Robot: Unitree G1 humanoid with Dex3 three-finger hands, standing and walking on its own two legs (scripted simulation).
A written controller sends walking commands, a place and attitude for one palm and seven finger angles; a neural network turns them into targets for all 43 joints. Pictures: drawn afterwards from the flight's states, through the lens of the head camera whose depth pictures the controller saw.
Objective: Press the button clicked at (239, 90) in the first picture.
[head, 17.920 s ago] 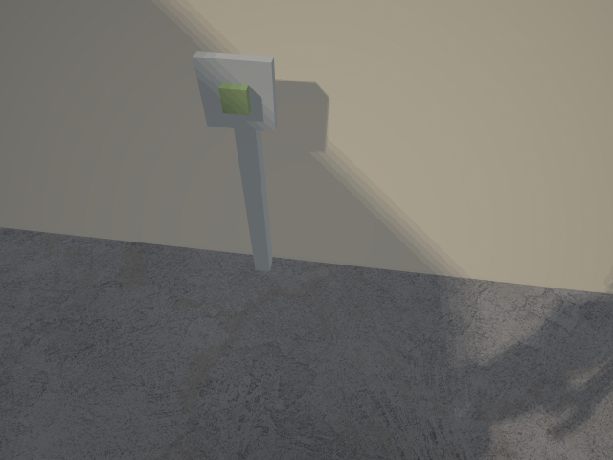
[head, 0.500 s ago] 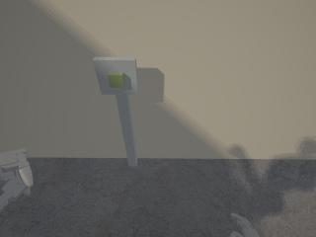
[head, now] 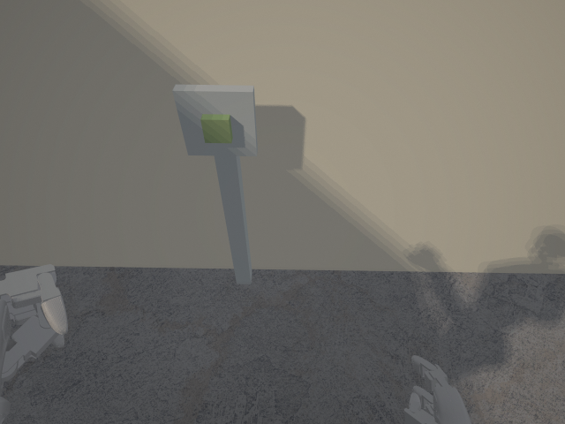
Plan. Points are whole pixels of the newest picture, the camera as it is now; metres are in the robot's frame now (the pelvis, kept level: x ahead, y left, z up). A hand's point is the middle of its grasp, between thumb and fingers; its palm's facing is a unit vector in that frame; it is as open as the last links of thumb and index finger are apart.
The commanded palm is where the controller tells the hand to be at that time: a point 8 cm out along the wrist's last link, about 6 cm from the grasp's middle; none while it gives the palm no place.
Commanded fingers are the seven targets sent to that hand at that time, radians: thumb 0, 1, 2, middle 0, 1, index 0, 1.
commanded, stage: stop stepping back and stand still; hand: left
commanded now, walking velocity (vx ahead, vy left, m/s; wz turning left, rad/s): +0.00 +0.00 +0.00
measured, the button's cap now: (217, 128) +0.74 +0.20 +0.01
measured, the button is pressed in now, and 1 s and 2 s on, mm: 0 0 0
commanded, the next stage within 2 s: let the arm hang, fingers relaxed in 0.36 s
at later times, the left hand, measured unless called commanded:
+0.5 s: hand (39, 340) +0.18 +0.27 +0.13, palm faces +0.30 -0.83 -0.47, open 3.1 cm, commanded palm none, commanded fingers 0.00 0.90 0.90 -1.19 -1.38 -1.19 -1.38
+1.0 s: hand out of the picture -0.06 +0.22 -0.17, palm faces +0.04 -0.97 -0.25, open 5.1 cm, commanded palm none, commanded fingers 0.00 0.90 0.90 -0.27 -0.38 -0.27 -0.38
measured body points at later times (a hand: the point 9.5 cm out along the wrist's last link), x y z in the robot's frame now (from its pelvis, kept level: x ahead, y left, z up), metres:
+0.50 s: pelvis -0.02 +0.02 +0.00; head -0.01 +0.03 +0.45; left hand +0.16 +0.31 +0.15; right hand +0.15 -0.22 -0.08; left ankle +0.00 +0.12 -0.74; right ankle +0.00 -0.09 -0.74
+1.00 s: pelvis -0.04 +0.01 +0.00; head -0.02 +0.01 +0.45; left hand -0.06 +0.27 -0.15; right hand -0.04 -0.23 -0.15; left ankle +0.00 +0.12 -0.74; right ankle +0.00 -0.09 -0.74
